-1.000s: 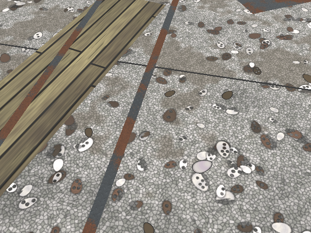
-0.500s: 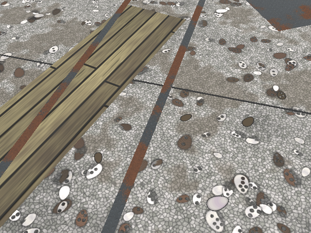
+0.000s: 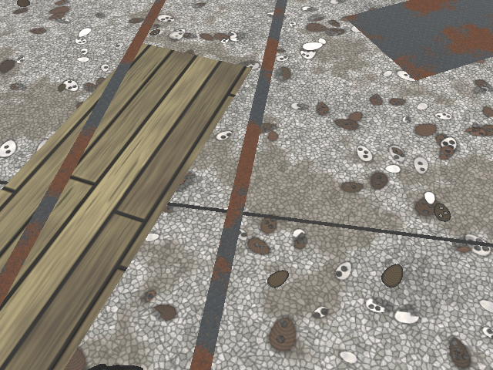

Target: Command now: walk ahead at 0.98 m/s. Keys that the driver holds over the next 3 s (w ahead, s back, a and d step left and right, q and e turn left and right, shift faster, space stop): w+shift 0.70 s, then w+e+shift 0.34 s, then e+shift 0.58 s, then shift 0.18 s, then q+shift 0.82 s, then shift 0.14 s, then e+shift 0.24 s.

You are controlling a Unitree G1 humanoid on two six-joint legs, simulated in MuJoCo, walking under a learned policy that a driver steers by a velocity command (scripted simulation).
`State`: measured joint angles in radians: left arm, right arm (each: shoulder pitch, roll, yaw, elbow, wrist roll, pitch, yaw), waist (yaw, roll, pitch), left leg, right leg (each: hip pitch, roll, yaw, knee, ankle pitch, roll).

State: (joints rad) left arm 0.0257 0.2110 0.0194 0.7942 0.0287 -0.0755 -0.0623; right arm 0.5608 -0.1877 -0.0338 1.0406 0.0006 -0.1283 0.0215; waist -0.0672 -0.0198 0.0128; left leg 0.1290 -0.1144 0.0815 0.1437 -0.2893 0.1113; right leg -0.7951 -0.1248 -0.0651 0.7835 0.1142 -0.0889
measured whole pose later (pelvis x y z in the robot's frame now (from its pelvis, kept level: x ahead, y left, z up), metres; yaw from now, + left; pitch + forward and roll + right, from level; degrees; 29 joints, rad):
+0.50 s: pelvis +0.48 -0.01 +0.00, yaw +0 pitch +1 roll -1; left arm 0.55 0.21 0.04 1.04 -0.01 -0.14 -0.02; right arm -0.02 -0.23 0.01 0.74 -0.03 -0.08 0.06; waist 0.09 0.02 0.04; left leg -0.75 0.11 0.07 0.65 0.15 0.10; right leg 0.21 0.10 -0.05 0.07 -0.30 -0.08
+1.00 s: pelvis +0.98 +0.01 -0.02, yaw -9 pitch +1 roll +1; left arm 0.01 0.24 0.00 0.78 0.02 -0.06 -0.07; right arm 0.50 -0.21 -0.02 1.00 -0.01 -0.14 -0.01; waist -0.06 -0.02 0.05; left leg 0.27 -0.09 0.22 0.11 -0.38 0.04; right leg -0.74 -0.02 -0.14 0.68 0.14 -0.15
